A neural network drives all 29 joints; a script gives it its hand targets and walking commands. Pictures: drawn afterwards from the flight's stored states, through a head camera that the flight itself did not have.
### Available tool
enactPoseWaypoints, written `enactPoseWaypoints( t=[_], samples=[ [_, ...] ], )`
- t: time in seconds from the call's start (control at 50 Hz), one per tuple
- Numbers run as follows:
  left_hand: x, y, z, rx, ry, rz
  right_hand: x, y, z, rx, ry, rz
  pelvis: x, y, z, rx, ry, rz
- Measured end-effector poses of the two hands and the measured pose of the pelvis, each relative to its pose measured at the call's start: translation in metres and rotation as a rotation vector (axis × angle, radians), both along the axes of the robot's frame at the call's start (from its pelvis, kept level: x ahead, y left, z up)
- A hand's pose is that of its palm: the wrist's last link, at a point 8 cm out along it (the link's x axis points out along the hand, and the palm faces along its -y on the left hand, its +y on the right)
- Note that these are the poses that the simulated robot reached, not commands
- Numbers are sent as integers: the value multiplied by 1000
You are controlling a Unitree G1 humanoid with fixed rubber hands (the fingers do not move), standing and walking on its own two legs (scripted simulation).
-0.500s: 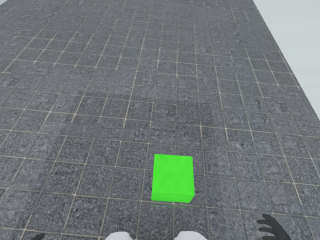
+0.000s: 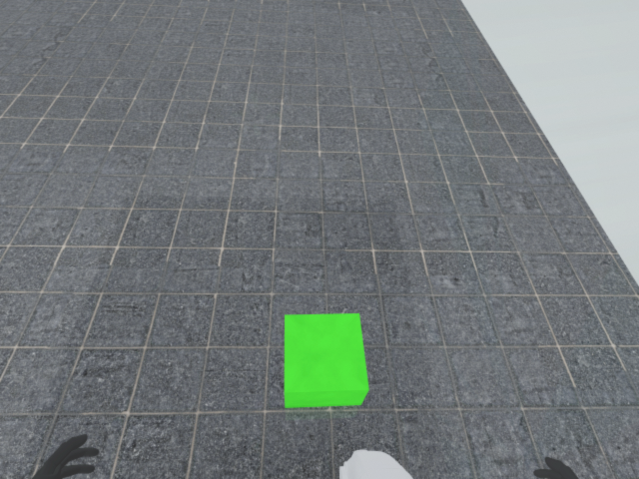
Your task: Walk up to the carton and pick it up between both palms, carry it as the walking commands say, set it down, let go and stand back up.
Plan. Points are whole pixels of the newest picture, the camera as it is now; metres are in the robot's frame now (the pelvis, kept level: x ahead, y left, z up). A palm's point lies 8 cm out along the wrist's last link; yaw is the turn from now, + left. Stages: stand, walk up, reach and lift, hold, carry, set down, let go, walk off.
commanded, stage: walk up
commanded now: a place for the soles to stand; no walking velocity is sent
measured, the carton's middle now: (322, 359) +0.50 -0.06 -0.69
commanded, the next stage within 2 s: stand in 1.10 s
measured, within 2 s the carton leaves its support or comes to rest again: neither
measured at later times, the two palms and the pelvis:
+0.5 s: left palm out of the picture +0.12 +0.24 -0.12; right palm (592, 467) +0.14 -0.38 -0.11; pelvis +0.06 -0.06 -0.01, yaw +4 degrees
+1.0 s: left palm out of the picture +0.13 +0.26 -0.10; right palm (552, 400) +0.22 -0.35 -0.09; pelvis +0.07 -0.06 +0.01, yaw +7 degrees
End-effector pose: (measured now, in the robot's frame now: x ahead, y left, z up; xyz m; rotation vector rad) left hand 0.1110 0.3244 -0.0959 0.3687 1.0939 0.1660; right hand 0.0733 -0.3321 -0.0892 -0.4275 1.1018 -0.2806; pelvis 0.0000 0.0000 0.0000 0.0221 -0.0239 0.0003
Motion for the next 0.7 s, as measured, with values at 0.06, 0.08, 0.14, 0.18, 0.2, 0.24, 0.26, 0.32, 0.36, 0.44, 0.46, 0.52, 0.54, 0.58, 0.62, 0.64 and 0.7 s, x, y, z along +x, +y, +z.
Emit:
enactPoseWaypoints(
  t=[0.06, 0.08, 0.14, 0.18, 0.2, 0.24, 0.26, 0.32, 0.36, 0.44, 0.46, 0.52, 0.54, 0.58, 0.62, 0.64, 0.7],
  samples=[
    [13, -9, 3, 4, -4, -25, -23, -27, 3, -40, 44, -33, 7, -12, -2, -3, -6, -16],
    [18, -13, 3, 8, -3, -33, -29, -37, 3, -48, 61, -44, 9, -17, -3, -5, -8, -20],
    [29, -27, -2, 34, -9, -41, -42, -66, -6, -63, 108, -73, 18, -36, -13, -18, -13, -25],
    [31, -37, -6, 45, -13, -44, -44, -76, -11, -62, 138, -95, 22, -46, -17, -23, -16, -11],
    [31, -43, -7, 43, -16, -39, -42, -78, -13, -57, 151, -98, 24, -49, -17, -22, -17, -2],
    [29, -52, -8, 35, -24, -16, -36, -78, -15, -45, 172, -78, 29, -53, -15, -23, -18, 16],
    [28, -56, -8, 30, -28, -4, -32, -76, -16, -36, 181, -60, 31, -55, -14, -23, -18, 23],
    [25, -63, -13, 12, -32, 25, -16, -68, -18, -9, 191, -10, 38, -58, -14, -16, -14, 45],
    [23, -65, -21, -2, -26, 42, -3, -63, -21, -4, 182, 17, 42, -58, -17, -14, -12, 58],
    [17, -75, -28, -31, 19, 82, 31, -52, -22, 26, 138, 54, 52, -61, -14, -21, -11, 59],
    [16, -77, -28, -36, 28, 89, 41, -50, -21, 36, 124, 62, 55, -62, -12, -26, -10, 63],
    [13, -81, -26, -39, 44, 107, 75, -42, -17, 61, 75, 87, 61, -65, -6, -27, -4, 77],
    [13, -81, -24, -37, 46, 113, 86, -40, -16, 67, 58, 96, 63, -65, -5, -25, -4, 81],
    [13, -80, -21, -31, 45, 129, 106, -37, -14, 74, 28, 115, 65, -65, -2, -24, -3, 87],
    [15, -77, -16, -25, 38, 144, 124, -33, -10, 80, 5, 132, 67, -65, 0, -24, -2, 93],
    [17, -76, -14, -22, 33, 150, 131, -31, -9, 82, -5, 139, 68, -65, 1, -24, -2, 96],
    [20, -72, -9, -15, 21, 165, 148, -26, -4, 86, -23, 157, 70, -64, 4, -25, 2, 104]
  ],
)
